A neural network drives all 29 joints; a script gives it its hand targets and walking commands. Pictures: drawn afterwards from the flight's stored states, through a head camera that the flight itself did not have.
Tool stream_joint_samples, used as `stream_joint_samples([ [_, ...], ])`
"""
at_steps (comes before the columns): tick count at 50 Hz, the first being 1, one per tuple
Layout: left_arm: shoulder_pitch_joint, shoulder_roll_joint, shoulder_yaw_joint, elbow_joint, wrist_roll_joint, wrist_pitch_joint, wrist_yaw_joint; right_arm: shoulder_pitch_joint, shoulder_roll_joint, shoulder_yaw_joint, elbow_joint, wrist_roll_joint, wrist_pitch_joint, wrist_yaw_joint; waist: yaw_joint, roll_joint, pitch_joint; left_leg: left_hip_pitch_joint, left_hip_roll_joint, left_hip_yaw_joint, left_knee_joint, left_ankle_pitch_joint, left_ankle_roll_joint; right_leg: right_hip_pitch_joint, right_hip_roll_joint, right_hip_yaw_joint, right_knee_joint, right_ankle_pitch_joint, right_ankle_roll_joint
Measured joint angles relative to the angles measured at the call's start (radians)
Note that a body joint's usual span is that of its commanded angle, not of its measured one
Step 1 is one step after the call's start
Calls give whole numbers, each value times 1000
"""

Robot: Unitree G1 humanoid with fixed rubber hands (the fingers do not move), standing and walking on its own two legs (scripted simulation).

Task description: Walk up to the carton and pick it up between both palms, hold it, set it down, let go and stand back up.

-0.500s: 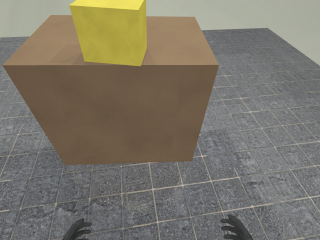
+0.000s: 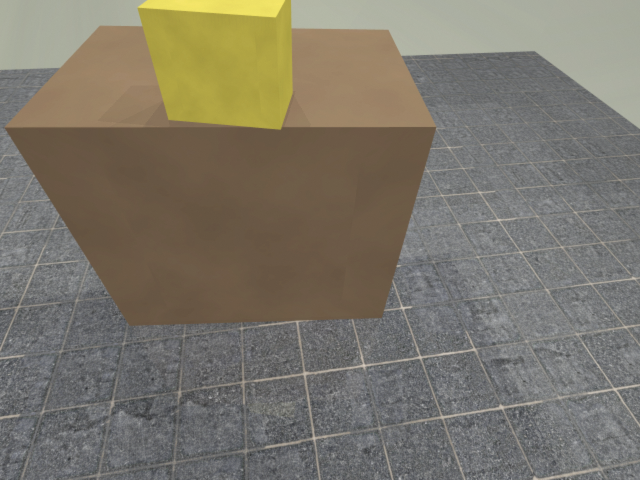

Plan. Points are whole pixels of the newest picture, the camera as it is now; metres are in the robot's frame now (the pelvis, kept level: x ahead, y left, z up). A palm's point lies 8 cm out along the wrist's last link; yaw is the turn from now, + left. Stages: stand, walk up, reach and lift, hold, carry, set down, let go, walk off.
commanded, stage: stand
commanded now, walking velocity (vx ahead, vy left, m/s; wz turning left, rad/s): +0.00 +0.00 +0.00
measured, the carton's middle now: (227, 57) +0.89 +0.17 +0.14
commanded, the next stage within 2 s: walk up in 1.74 s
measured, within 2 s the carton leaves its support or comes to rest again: neither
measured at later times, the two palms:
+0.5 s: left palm out of the picture +0.05 +0.23 -0.12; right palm out of the picture +0.05 -0.23 -0.12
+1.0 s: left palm out of the picture -0.01 +0.21 -0.13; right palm out of the picture -0.01 -0.21 -0.13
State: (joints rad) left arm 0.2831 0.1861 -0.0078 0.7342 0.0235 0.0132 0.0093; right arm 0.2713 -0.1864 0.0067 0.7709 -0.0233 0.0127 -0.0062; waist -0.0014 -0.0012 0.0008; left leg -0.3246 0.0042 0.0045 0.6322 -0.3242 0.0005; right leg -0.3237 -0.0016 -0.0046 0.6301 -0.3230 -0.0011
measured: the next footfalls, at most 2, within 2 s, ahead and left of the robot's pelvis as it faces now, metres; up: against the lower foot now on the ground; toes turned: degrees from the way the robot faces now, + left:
none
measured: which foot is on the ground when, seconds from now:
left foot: down 0.00-1.00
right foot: down 0.00-1.00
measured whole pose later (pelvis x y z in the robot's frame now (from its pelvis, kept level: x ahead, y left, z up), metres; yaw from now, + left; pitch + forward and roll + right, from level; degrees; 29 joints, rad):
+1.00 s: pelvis +0.00 +0.00 +0.01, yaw +0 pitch -1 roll +0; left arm 0.32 0.13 0.01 1.08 0.01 -0.01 0.03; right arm 0.29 -0.13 -0.01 1.11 -0.01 0.00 -0.03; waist 0.00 0.00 0.03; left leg -0.20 0.01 0.00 0.47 -0.25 0.00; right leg -0.20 0.00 0.00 0.47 -0.24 0.00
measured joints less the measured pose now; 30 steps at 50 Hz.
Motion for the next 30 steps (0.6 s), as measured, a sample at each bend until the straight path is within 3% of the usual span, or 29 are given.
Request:
stream_joint_samples([
  [30,24,-18,22,186,-8,-16,16,8,16,-21,200,10,-13,-16,0,0,10,74,1,-2,-109,50,-1,74,2,3,-109,51,0],
])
